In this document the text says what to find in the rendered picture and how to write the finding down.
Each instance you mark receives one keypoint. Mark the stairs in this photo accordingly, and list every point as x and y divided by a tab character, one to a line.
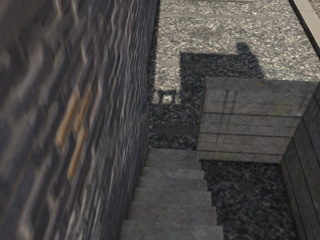
171	200

